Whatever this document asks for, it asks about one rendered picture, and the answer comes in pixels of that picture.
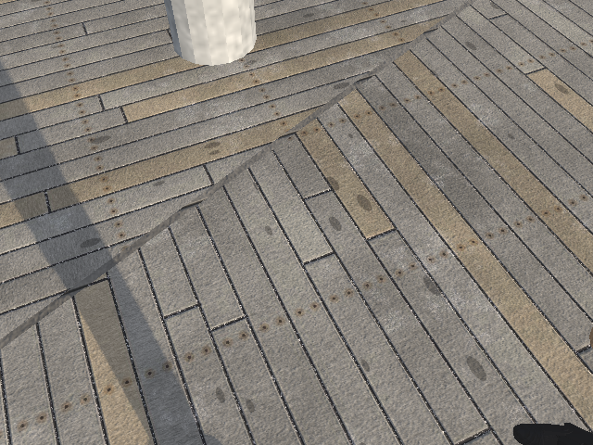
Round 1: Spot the right robot hand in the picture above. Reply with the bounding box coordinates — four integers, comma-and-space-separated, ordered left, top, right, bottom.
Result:
513, 423, 593, 445

